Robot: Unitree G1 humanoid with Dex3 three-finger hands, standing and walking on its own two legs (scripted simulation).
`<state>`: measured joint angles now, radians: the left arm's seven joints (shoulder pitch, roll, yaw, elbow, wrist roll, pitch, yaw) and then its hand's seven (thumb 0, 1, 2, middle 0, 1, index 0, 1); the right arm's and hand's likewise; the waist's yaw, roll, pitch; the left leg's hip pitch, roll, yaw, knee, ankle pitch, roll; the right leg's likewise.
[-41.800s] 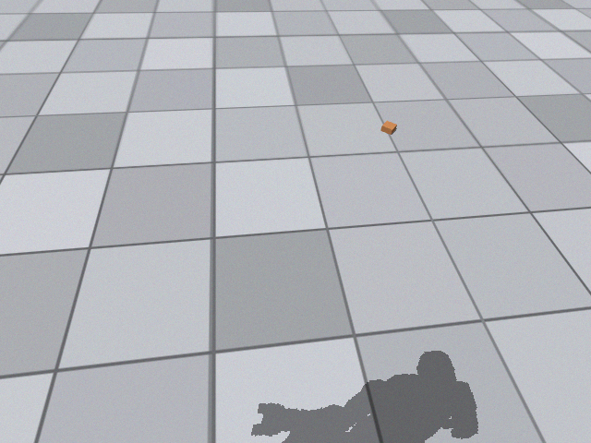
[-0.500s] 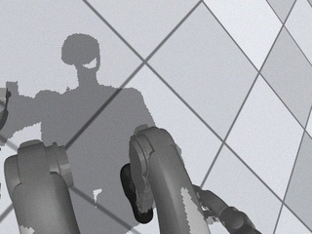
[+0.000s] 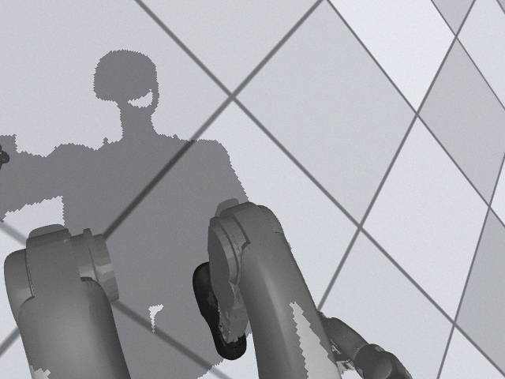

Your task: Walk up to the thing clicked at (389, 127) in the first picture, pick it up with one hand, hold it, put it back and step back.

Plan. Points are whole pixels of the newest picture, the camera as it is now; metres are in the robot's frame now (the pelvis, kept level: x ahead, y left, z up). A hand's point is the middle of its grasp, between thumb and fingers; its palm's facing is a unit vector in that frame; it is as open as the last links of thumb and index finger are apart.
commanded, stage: close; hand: left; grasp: from above
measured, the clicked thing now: out of the picture +0.39 +0.31 -0.28
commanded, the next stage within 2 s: none
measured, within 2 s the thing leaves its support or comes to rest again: neither
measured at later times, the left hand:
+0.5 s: hand out of the picture +0.37 +0.32 -0.26, palm faces -0.52 -0.13 -0.85, open 12.8 cm
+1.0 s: hand out of the picture +0.37 +0.30 -0.26, palm faces -0.42 -0.06 -0.91, open 11.5 cm
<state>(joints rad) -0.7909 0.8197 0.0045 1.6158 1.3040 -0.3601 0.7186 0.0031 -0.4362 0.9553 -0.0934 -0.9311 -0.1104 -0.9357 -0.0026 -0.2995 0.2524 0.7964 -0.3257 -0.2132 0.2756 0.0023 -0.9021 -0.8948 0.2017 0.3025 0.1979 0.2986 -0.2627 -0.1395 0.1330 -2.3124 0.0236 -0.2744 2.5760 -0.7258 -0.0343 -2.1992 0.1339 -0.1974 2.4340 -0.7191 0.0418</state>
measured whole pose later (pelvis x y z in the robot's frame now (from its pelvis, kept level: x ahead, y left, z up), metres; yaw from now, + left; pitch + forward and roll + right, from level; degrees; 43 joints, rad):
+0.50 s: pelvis +0.00 +0.00 +0.00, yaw +0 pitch +25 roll -12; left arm -0.87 0.87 -0.01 1.65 1.20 -0.28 0.62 0.00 -0.26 0.80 -0.20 -0.89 -0.23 -0.86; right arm 0.01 -0.33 0.26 0.74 -0.29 -0.23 0.28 0.00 -0.91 -0.89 0.20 0.30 0.20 0.30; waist -0.29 -0.14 0.16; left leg -2.31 0.02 -0.27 2.57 -0.72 -0.03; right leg -2.20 0.13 -0.20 2.43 -0.71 0.04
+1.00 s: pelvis -0.01 +0.00 +0.00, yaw +0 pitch +25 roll -12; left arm -0.83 0.80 0.00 1.64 1.26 -0.19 0.79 0.00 -0.05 0.63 -0.40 -0.62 -0.42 -0.61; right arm -0.04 -0.34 0.24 0.76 -0.30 -0.26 0.29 0.00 -0.90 -0.89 0.20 0.30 0.20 0.30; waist -0.29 -0.16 0.13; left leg -2.32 0.03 -0.27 2.56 -0.71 -0.03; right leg -2.21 0.14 -0.19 2.41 -0.69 0.05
